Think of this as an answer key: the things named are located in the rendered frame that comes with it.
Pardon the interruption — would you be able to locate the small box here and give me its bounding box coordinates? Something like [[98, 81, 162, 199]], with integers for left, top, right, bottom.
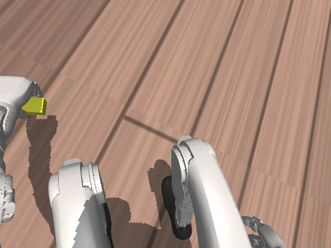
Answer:
[[22, 97, 47, 116]]

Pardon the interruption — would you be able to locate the right robot foot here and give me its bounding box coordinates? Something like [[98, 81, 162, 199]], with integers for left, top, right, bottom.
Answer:
[[161, 176, 192, 240]]

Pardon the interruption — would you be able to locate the left robot foot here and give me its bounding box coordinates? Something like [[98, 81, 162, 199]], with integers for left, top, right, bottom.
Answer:
[[103, 203, 114, 248]]

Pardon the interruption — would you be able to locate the left robot hand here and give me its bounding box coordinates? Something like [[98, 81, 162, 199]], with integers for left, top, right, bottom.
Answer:
[[0, 76, 43, 119]]

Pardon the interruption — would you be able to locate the left robot arm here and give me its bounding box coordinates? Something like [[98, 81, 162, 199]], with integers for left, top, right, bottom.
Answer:
[[0, 101, 19, 248]]

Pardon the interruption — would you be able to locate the right robot hand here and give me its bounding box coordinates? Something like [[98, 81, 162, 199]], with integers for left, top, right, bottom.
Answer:
[[241, 216, 287, 248]]

